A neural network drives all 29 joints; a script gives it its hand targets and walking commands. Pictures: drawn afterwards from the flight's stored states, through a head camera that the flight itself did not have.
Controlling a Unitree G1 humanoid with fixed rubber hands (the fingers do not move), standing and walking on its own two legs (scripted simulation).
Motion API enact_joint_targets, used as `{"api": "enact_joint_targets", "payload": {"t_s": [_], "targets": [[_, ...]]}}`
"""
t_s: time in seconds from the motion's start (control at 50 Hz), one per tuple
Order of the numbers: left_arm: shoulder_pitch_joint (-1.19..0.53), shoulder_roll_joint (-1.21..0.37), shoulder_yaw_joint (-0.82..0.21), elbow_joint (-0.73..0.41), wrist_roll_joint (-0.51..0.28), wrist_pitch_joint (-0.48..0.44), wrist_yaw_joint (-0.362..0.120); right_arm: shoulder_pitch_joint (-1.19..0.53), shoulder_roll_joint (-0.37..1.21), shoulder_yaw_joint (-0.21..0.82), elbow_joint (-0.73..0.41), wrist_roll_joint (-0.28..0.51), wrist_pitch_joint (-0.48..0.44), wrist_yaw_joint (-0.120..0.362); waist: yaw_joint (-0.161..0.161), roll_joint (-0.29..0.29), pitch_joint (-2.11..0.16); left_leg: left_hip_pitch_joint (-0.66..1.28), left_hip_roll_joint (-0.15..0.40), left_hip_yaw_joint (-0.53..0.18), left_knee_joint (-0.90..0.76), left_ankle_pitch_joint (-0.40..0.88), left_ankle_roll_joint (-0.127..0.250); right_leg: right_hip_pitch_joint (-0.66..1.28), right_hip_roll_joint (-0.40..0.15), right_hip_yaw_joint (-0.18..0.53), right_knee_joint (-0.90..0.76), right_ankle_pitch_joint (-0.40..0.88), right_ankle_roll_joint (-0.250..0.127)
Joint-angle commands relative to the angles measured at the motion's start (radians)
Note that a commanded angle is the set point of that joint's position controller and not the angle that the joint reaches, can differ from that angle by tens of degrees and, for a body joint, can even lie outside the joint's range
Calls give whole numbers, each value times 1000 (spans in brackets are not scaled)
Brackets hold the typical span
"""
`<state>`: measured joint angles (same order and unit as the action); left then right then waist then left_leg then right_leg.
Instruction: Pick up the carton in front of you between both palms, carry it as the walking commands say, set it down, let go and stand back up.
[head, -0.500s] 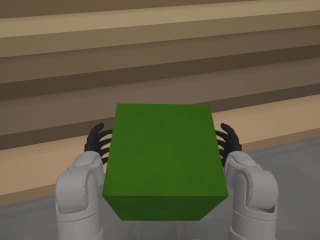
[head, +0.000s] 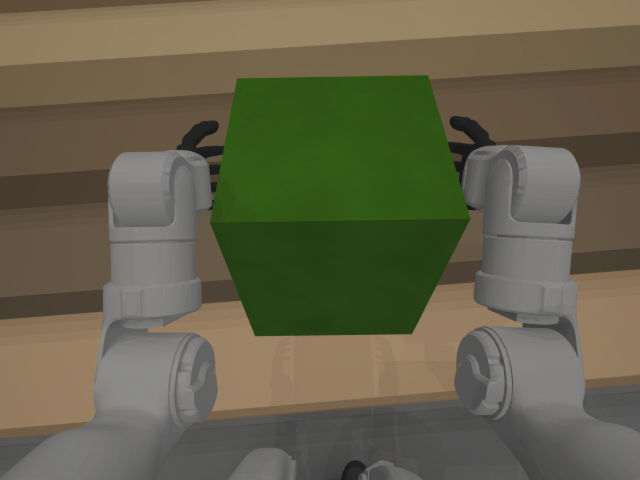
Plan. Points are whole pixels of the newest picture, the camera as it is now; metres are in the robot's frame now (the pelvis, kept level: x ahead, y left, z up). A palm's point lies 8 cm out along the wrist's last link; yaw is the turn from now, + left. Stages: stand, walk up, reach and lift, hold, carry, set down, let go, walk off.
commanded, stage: carry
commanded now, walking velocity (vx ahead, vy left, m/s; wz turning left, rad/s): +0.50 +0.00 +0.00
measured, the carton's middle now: (332, 218) +0.41 +0.02 +0.08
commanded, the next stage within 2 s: none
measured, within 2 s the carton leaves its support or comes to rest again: neither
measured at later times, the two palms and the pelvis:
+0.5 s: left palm out of the picture +0.80 +0.18 +0.16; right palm (427, 2) +0.76 -0.11 +0.16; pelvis +0.38 +0.07 +0.05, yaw -4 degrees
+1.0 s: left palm out of the picture +1.08 +0.29 +0.44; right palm out of the picture +1.13 -0.01 +0.47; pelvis +0.72 +0.09 +0.27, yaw -3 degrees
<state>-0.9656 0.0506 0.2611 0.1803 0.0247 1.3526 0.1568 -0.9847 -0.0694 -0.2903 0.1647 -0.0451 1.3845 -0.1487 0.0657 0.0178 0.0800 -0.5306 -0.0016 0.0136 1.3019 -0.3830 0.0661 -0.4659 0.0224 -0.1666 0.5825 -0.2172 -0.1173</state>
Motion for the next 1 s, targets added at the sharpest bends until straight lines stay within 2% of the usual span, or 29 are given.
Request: {"api": "enact_joint_targets", "payload": {"t_s": [0.0,0.1,0.16,0.2,0.24,0.26,0.3,0.32,0.34,0.36,0.38,0.4,0.42,0.44,0.48,0.54,0.6,0.64,0.66,0.7,0.74,0.76,0.78,0.8,0.82,0.84,0.9,0.94,0.98], "targets": [[-892,-1152,-512,-194,-493,-31,-247,-759,1108,494,-98,378,-51,177,0,-112,-665,-202,28,-6,-54,30,-6,679,-286,376,-137,518,-90],[-822,-1158,-542,-267,-431,-48,-237,-648,1114,509,-119,301,-79,168,29,-165,-695,-375,13,74,-61,6,0,843,-278,288,-47,833,-111],[-765,-1110,-590,-351,-400,-60,-234,-626,1093,566,-200,280,-94,167,81,-184,-713,-676,37,63,209,-61,32,1061,-320,387,-20,800,-156],[-739,-1079,-634,-391,-402,-62,-237,-607,1065,594,-236,263,-101,168,122,-150,-640,-998,32,38,590,-242,55,1225,-371,471,-10,841,-199],[-690,-1058,-673,-379,-427,-60,-242,-576,1030,617,-227,247,-92,169,218,-142,-518,-1419,-7,-22,891,-600,86,1465,-400,565,44,1126,-206],[-672,-1043,-690,-379,-449,-61,-244,-545,1007,620,-211,241,-88,169,203,-138,-489,-1460,0,-74,905,-700,107,1454,-402,559,27,1165,-173],[-682,-1051,-712,-388,-488,-60,-257,-504,953,596,-194,220,-89,167,129,-92,-425,-1286,53,-2,551,-713,99,1255,-325,415,-102,1005,-60],[-695,-1071,-715,-386,-504,-57,-268,-462,915,576,-185,205,-90,162,16,27,-451,-714,59,80,52,-443,82,831,-235,219,-204,1077,-2],[-723,-1081,-703,-387,-514,-54,-279,-428,895,557,-174,184,-91,158,-82,-51,-584,1,-75,254,-121,2,64,377,-138,98,-238,1495,-30],[-734,-1088,-704,-395,-503,-64,-285,-471,912,588,-228,208,-93,163,-228,-273,-684,433,-112,235,-185,248,41,176,-158,117,-30,1614,-21],[-748,-1101,-697,-394,-507,-66,-289,-542,949,618,-275,259,-97,173,-395,-212,-799,695,-133,142,-417,417,51,143,-146,139,400,1401,37],[-743,-1132,-703,-422,-480,-62,-292,-556,1014,670,-287,294,-112,185,-250,209,-919,838,212,-502,-535,962,221,16,93,262,920,-132,136],[-665,-1056,-680,-345,-457,-56,-287,-454,1037,677,-249,332,-124,194,-277,339,-1078,829,225,-849,-707,1139,306,-19,241,429,1226,-149,122],[-649,-1078,-669,-333,-428,-64,-276,-506,1069,701,-297,355,-133,201,-218,200,-1033,835,212,-763,-673,976,265,-45,206,470,1252,-93,97],[-581,-1070,-642,-333,-368,-80,-251,-579,1135,758,-395,416,-141,220,-174,117,-848,828,202,-609,-667,1005,236,-241,137,358,1256,-106,88],[-501,-1025,-590,-340,-244,-109,-224,-628,1232,825,-407,510,-160,251,-241,66,-771,953,161,-529,-736,684,234,-508,97,255,1304,-231,55],[-404,-979,-570,-283,-156,-146,-205,-654,1265,875,-392,587,-176,283,-201,-87,-639,911,173,-414,-817,908,197,-541,17,145,973,-264,58],[-352,-940,-555,-231,-107,-162,-192,-649,1249,858,-325,598,-186,302,-217,3,-628,921,162,-358,-821,1258,132,-562,41,54,944,-216,41],[-350,-924,-551,-214,-97,-166,-188,-642,1237,841,-285,589,-188,309,-232,85,-632,991,182,-387,-817,1290,149,-663,27,61,989,-223,29],[-384,-876,-544,-197,-86,-167,-174,-633,1207,800,-218,586,-181,320,-216,80,-576,987,149,-387,-828,1274,152,-743,18,41,945,-341,15],[-397,-860,-542,-167,-97,-151,-163,-635,1174,758,-167,568,-164,321,-142,-1,-552,495,105,-243,-967,1464,119,-111,103,-50,433,-271,-1],[-442,-863,-552,-186,-113,-138,-160,-600,1176,722,-148,553,-155,320,-96,96,-625,384,139,-215,-846,1797,92,136,158,-130,414,-133,3],[-475,-884,-575,-199,-139,-125,-162,-606,1162,698,-137,539,-143,319,18,187,-710,280,168,-169,-646,1901,58,374,116,-50,310,15,-31],[-477,-888,-588,-194,-166,-117,-169,-653,1160,683,-143,524,-129,319,126,55,-804,109,87,-131,-266,1493,-19,626,34,148,123,194,-130],[-491,-896,-594,-188,-180,-121,-176,-670,1151,675,-149,523,-110,324,153,-323,-900,-178,-165,-80,372,145,-136,811,-335,800,-105,619,-416],[-455,-943,-586,-184,-225,-109,-178,-667,1106,661,-155,507,-92,321,119,-207,-888,-237,-136,-199,669,35,-78,782,-366,893,-44,712,-442],[-713,-1100,-724,-298,-433,-66,-204,-576,968,516,-138,365,-61,283,41,129,-605,-522,-31,-228,723,29,60,580,-318,804,-105,83,-251],[-857,-1159,-754,-303,-548,-46,-236,-499,870,418,-43,250,-54,248,-7,159,-526,-463,3,-173,551,37,69,446,-272,629,-147,-23,-156],[-959,-1178,-722,-239,-602,-41,-267,-465,803,362,35,168,-61,226,-3,127,-456,-394,26,-17,360,58,40,343,-238,487,-197,65,-136]]}}
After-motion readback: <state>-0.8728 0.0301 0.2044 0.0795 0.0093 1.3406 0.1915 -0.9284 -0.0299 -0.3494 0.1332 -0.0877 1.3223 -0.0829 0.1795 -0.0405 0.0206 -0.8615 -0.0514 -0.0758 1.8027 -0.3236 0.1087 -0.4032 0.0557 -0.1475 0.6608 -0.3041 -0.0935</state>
